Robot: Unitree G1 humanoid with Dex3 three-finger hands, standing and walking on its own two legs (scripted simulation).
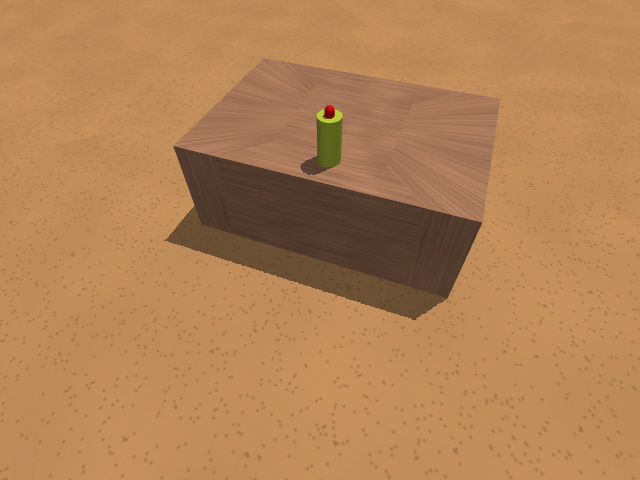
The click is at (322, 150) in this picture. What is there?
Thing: necked bottle
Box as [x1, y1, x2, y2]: [317, 105, 342, 166]
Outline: 328,105 317,113 317,160 320,164 324,166 334,166 340,161 342,115 339,111 334,109 332,106
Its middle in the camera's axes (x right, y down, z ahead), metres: +0.03 -0.33 +1.24
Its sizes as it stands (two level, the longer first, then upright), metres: 0.081 0.081 0.204
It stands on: a support 0.42 m high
